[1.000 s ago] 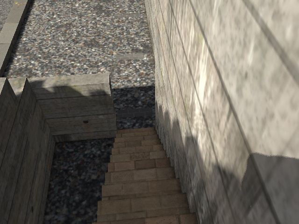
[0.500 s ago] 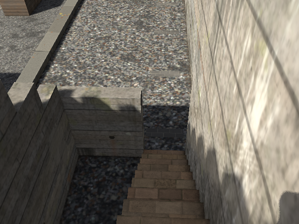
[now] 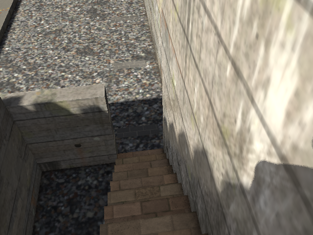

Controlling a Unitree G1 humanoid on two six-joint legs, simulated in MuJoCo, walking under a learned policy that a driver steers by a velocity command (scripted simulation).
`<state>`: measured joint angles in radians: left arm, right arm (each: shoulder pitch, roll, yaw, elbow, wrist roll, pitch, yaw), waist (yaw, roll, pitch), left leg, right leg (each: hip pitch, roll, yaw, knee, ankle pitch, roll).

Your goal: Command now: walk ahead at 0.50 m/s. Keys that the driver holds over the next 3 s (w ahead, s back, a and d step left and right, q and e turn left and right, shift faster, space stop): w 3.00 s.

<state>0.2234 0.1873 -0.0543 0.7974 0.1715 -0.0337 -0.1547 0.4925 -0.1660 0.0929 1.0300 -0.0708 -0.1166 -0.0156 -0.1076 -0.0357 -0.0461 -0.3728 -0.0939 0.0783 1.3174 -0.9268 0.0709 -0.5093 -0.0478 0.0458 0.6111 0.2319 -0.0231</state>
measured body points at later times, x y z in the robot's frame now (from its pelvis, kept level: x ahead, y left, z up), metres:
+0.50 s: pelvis +0.27 +0.02 -0.26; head +0.27 +0.02 +0.19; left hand +0.23 +0.21 -0.41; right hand +0.36 -0.24 -0.39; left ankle +0.32 +0.10 -1.01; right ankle +0.11 -0.11 -0.75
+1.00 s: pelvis +0.52 -0.01 -0.48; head +0.52 -0.02 -0.03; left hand +0.63 +0.23 -0.60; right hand +0.50 -0.27 -0.62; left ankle +0.39 +0.12 -0.93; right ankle +0.53 -0.08 -1.22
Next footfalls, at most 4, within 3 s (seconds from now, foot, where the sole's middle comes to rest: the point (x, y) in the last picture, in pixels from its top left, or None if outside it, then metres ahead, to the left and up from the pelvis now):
0.04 right None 0.11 -0.10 -0.85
0.48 left None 0.36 0.11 -1.05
0.94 right None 0.58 -0.09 -1.26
1.40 left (138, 233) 0.83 0.10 -1.46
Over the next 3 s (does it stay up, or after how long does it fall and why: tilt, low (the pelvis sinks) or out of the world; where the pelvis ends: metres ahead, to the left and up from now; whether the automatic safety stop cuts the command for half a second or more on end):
stays up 1.53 0.01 -1.34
